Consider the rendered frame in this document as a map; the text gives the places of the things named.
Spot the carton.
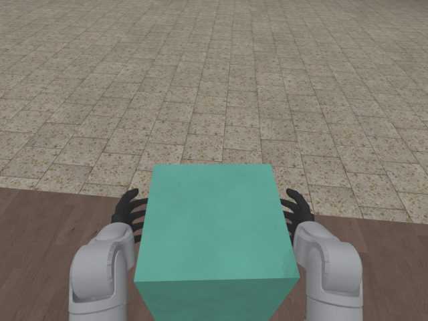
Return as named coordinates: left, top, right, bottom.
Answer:
left=134, top=164, right=300, bottom=321

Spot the right robot hand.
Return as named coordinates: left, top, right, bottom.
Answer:
left=280, top=189, right=314, bottom=246

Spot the left robot hand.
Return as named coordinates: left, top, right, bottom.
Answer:
left=111, top=188, right=148, bottom=243

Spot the right robot forearm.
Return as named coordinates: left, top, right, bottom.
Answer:
left=293, top=221, right=363, bottom=321

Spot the left robot forearm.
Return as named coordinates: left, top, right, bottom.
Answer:
left=68, top=222, right=136, bottom=321

